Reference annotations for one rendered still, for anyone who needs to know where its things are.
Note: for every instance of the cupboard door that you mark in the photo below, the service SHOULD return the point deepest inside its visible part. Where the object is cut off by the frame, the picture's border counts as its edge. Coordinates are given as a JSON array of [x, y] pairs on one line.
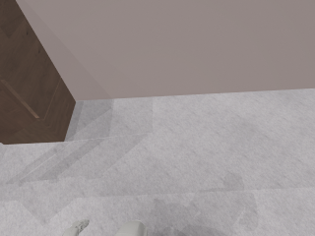
[[14, 117]]

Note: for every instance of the robot left hand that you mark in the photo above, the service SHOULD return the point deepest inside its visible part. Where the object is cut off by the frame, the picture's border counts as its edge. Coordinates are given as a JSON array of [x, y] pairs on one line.
[[76, 228]]

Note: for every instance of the left robot thigh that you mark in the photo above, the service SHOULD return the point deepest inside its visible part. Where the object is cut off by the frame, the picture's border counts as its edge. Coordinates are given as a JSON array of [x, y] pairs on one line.
[[133, 228]]

